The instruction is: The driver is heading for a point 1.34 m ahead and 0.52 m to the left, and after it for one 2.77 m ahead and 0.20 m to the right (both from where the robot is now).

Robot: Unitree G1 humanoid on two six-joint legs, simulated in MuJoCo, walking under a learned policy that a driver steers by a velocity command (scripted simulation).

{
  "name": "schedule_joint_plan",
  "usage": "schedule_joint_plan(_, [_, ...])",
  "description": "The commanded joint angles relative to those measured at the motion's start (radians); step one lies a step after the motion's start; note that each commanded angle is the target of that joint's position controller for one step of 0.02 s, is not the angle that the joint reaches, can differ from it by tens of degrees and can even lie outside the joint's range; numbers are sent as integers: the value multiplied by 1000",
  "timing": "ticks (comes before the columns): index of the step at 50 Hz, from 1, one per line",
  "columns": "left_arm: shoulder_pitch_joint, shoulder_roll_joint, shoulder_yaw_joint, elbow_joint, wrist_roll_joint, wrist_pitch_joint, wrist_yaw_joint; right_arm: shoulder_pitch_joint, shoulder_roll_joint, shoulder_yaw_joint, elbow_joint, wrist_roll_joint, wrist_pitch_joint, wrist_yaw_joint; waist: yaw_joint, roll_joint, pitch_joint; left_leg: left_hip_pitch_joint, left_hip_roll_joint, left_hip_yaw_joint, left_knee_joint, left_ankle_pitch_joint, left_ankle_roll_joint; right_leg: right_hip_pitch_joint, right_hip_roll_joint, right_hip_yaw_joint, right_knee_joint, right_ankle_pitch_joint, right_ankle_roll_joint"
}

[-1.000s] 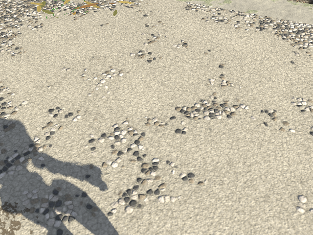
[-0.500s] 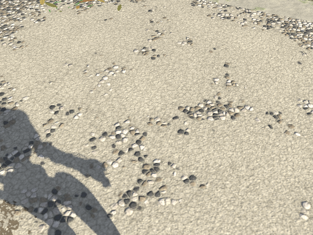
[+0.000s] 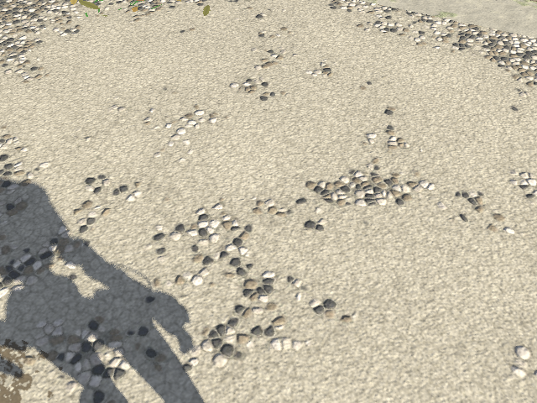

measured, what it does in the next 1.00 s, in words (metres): walks ahead: left foot, then right foot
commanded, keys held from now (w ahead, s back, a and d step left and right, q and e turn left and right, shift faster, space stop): shift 0.12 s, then w+shift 0.82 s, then w+q+shift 0.06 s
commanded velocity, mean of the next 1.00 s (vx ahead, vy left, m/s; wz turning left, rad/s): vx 0.65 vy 0.00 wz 0.01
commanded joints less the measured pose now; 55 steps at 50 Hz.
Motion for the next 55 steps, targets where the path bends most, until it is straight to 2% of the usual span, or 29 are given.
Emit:
schedule_joint_plan(1, [66, 87, 13, -6, 0, -6, 2, 4, -90, -13, -18, 0, -8, -2, 1, -17, 7, 130, 19, -17, -47, 168, 40, -156, -47, 40, -127, 177, -12])
schedule_joint_plan(6, [79, 82, 7, 16, 0, -6, 2, 9, -88, -8, 7, 1, -7, -2, 1, -17, 13, 128, 18, -16, -53, 162, 40, -156, -46, 36, -133, 175, -11])
schedule_joint_plan(7, [122, 94, 14, 35, -5, -2, 4, 38, -80, -7, 27, 4, -5, -2, 11, -41, -30, 124, -27, 36, -9, -71, 43, -129, -42, 42, -160, -63, -35])
schedule_joint_plan(9, [191, 195, 44, 26, -29, -8, 7, -53, -105, -15, -13, 23, -23, 8, 72, -147, 84, -146, -64, 95, 174, -379, 46, -107, -202, 289, -313, -597, -160])
schedule_joint_plan(10, [170, 251, 62, 15, -37, -28, 9, -150, -85, -5, -69, 42, -48, 21, 88, -235, 178, -298, -7, 79, 311, -252, 60, -91, -364, 494, -431, -637, -239])
schedule_joint_plan(11, [141, 230, 57, -1, -26, -50, 9, -197, -101, -8, -94, 47, -72, 30, 86, -190, 225, -436, 54, 15, 405, -232, 72, -39, -418, 563, -458, -524, -267])
schedule_joint_plan(13, [116, 171, 43, -15, -21, -79, 0, -160, -102, -14, -91, 41, -107, 45, 53, -122, 183, -576, 111, -14, 450, -163, 83, 116, -392, 471, -409, -320, -226])
schedule_joint_plan(17, [98, 194, 48, -45, -31, -74, -14, -149, -71, -8, -87, 36, -134, 71, 42, -150, 91, -234, 55, 107, 179, -69, 52, -19, -254, 200, -382, -129, -153])
schedule_joint_plan(18, [111, 211, 55, -21, 54, -73, -24, -128, -64, -9, -114, -51, -86, 105, 25, -196, 76, -115, 12, 173, 113, -127, 54, -77, -219, 159, -388, -193, -168])
schedule_joint_plan(19, [101, 203, 58, -20, 53, -74, -29, -78, -70, -17, -107, -50, -64, 111, 4, -188, 89, 22, -7, 215, 95, -80, 56, -171, -228, 146, -367, -212, -177])
schedule_joint_plan(21, [48, 218, 59, -30, 39, -81, -34, 191, -123, -46, -36, -35, -59, 93, -134, -77, 25, 346, -58, 236, 41, -97, 69, -305, -184, 73, -98, 52, -167])
schedule_joint_plan(22, [4, 198, 52, -44, 45, -88, -38, 421, -199, -72, 23, -46, -76, 74, -252, 102, -82, 558, 57, 70, -28, -257, 88, -428, -97, -32, 316, 199, -141])
schedule_joint_plan(23, [-47, 60, 22, -125, 30, -102, -46, 545, -300, -76, 48, -63, -92, 67, -240, 426, -150, 600, 342, -531, -323, -796, 147, -677, 42, -10, 702, -188, -104])
schedule_joint_plan(24, [-88, 80, 25, -160, 26, -105, -57, 348, -222, -46, 12, -63, -86, 65, -130, 262, -42, 425, 380, -761, -444, -860, 180, -772, 17, 137, 851, -60, -128])
schedule_joint_plan(25, [-94, 113, 30, -171, 19, -103, -69, 199, -205, -40, -38, -54, -87, 68, -53, 128, 21, 340, 391, -634, -392, -758, 184, -804, -76, 99, 878, 75, -136])
schedule_joint_plan(26, [-82, 134, 33, -157, 28, -101, -79, 152, -172, -33, -54, -40, -96, 74, -27, 23, 14, 262, 338, -478, -379, -582, 182, -734, -134, 70, 826, 165, -122])
schedule_joint_plan(28, [-43, 114, 29, -146, 57, -77, -92, 138, -128, -13, -50, -31, -112, 71, 23, 51, 7, 168, 251, -310, -416, -444, 164, -640, -170, 43, 756, 193, -80])
schedule_joint_plan(31, [-132, 106, 21, -187, 46, -42, -103, 224, -108, -3, -19, -27, -129, 62, 19, 44, 78, 161, 207, -195, -462, -288, 181, -728, -177, -2, 717, 272, -42])
schedule_joint_plan(35, [-342, 116, 14, -268, 35, -35, -102, 311, -103, 5, -14, -19, -142, 62, -22, 10, 132, 193, 177, -77, -520, -51, 207, -768, -156, -62, 477, 362, -13])
schedule_joint_plan(40, [-477, 96, -6, -326, 23, -38, -103, 358, -117, 10, -1, -9, -152, 48, -36, 24, 154, 325, 189, 44, -587, 359, 199, -606, -103, -142, 164, 433, -73])
schedule_joint_plan(43, [-416, 128, 2, -321, 23, -44, -82, 362, -170, 3, 6, -23, -142, 42, 15, 97, 48, 467, 214, 104, -370, 1057, 176, -423, 8, -198, 111, 301, -128])
schedule_joint_plan(45, [-108, 202, 33, -238, 19, -50, -59, 341, -231, -15, 11, -48, -114, 25, 161, 154, -126, 468, 235, 117, 28, 1261, 158, -120, 68, -172, 105, 158, -166])
schedule_joint_plan(46, [118, 247, 55, -168, 27, -53, -45, 290, -233, -20, -6, -47, -105, 23, 269, 127, -220, 304, 198, 129, 334, 1079, 149, 156, 18, -113, 54, 143, -189])
schedule_joint_plan(47, [238, 342, 82, -142, 59, -56, -29, 325, -102, 6, -50, -26, -109, 45, 227, -59, -348, -45, 84, 108, 721, 436, 145, 467, -250, 234, 41, -244, -235])
schedule_joint_plan(48, [197, 353, 89, -140, 58, -58, -46, 385, -39, 17, -77, 18, -134, 67, 132, -258, -444, -348, -78, -37, 974, -226, 141, 583, -435, 826, -211, -516, -299])
schedule_joint_plan(49, [79, 293, 83, -142, 50, -62, -56, 252, -124, 0, -108, 18, -137, 55, 114, -140, -267, -459, 3, -74, 1001, -114, 174, 454, -384, 737, -277, -481, -250])
schedule_joint_plan(51, [-14, 159, 51, -132, 49, -88, -59, 169, -108, 4, -121, 7, -129, 59, 53, 36, -70, -390, 92, -54, 886, 8, 177, 119, -343, 418, -304, -177, -188])
schedule_joint_plan(53, [-12, 107, 29, -94, 38, -103, -51, 209, -58, 11, -124, -27, -91, 83, -22, -32, -12, -306, 130, -64, 823, 24, 155, -58, -285, 224, -352, -74, -122])
schedule_joint_plan(55, [15, 114, 28, -69, 14, -121, -53, 151, -45, 13, -157, -30, -58, 96, -39, -47, 51, -365, 151, -47, 798, 55, 136, -101, -258, 93, -393, 35, -81])
Velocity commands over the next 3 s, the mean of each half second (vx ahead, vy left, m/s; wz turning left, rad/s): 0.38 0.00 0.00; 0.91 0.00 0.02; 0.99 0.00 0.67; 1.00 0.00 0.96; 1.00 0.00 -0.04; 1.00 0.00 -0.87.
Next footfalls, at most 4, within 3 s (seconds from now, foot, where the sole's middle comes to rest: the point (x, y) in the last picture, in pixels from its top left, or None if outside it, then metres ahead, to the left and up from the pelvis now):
0.44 left None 0.17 0.18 -0.77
0.92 right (283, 357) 0.63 0.00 -0.77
1.38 left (229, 230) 1.05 0.16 -0.77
1.80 right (228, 133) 1.50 0.18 -0.77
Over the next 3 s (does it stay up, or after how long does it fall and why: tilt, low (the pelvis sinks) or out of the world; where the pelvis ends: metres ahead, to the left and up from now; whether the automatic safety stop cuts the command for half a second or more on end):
stays up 2.03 0.91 0.00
